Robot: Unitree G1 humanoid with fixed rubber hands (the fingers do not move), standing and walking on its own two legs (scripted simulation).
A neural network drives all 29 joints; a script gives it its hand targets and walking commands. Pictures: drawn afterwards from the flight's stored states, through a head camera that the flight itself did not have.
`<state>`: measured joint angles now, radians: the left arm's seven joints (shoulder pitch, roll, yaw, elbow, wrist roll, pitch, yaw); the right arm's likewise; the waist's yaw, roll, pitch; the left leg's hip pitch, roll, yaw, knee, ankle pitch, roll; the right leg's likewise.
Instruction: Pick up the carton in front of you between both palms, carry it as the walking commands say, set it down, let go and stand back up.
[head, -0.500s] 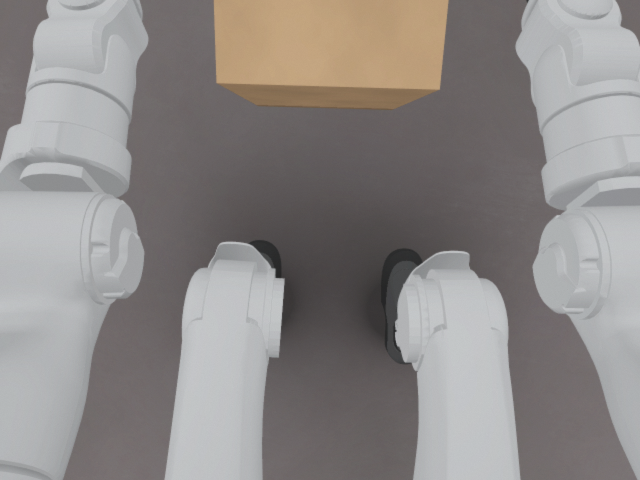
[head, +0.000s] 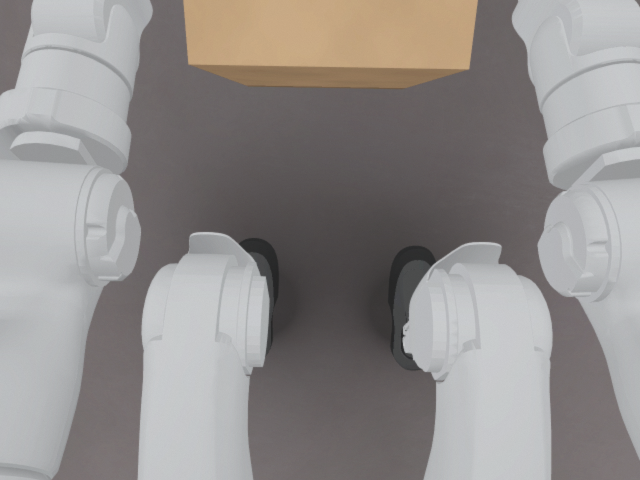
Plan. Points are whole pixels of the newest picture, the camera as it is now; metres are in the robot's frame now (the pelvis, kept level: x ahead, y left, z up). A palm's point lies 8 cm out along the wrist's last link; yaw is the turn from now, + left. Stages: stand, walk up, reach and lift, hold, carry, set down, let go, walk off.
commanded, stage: reach and lift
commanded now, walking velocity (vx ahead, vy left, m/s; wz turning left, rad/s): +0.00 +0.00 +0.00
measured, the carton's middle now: out of the picture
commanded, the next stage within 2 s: none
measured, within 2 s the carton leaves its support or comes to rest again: leaves its support in 0.64 s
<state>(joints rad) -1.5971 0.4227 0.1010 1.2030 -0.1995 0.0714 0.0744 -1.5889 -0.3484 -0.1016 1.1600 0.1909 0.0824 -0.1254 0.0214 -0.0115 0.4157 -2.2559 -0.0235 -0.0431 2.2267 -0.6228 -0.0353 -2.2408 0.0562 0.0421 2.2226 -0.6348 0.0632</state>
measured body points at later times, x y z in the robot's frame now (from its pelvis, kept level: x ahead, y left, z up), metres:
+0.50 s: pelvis -0.01 +0.00 +0.00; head +0.38 +0.02 +0.22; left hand +0.57 +0.19 -0.18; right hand +0.58 -0.12 -0.18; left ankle +0.10 +0.13 -0.33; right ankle +0.10 -0.13 -0.33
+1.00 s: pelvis -0.02 +0.00 +0.09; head +0.27 +0.02 +0.43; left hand +0.51 +0.18 +0.01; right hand +0.52 -0.12 +0.01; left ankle +0.10 +0.13 -0.33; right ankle +0.10 -0.14 -0.33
